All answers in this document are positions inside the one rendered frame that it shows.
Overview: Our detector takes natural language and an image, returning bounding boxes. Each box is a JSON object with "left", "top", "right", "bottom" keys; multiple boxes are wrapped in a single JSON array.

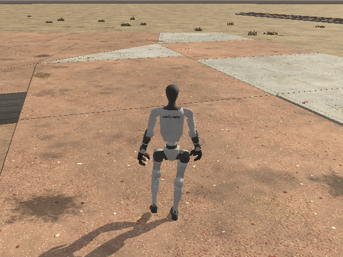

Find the robot right hand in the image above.
[{"left": 190, "top": 149, "right": 202, "bottom": 161}]

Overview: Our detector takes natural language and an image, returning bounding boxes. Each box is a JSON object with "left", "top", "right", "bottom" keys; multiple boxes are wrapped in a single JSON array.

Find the right robot upper arm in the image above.
[{"left": 183, "top": 108, "right": 197, "bottom": 138}]

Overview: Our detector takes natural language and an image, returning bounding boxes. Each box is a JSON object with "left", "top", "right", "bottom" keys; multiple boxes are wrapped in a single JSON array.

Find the robot shin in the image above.
[
  {"left": 173, "top": 179, "right": 183, "bottom": 213},
  {"left": 151, "top": 170, "right": 159, "bottom": 206}
]

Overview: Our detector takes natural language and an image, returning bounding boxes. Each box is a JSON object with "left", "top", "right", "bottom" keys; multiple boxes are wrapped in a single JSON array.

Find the left robot upper arm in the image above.
[{"left": 146, "top": 108, "right": 161, "bottom": 138}]

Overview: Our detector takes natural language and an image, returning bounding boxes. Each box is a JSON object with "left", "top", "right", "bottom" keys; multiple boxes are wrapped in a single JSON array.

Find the robot right shin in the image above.
[{"left": 173, "top": 179, "right": 183, "bottom": 213}]

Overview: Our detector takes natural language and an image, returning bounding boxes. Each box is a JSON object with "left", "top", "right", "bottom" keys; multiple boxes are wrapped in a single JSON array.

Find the robot left hand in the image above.
[{"left": 137, "top": 152, "right": 150, "bottom": 166}]

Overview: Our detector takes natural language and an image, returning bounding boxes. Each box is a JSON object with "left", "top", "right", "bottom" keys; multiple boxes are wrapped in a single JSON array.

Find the robot right forearm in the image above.
[{"left": 191, "top": 130, "right": 201, "bottom": 151}]

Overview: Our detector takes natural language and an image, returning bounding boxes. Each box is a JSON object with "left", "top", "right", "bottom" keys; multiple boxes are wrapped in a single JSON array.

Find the robot left forearm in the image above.
[{"left": 139, "top": 129, "right": 151, "bottom": 154}]

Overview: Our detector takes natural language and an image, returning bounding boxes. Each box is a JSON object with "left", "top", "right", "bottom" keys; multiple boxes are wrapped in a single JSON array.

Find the robot left shin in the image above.
[{"left": 151, "top": 170, "right": 159, "bottom": 206}]

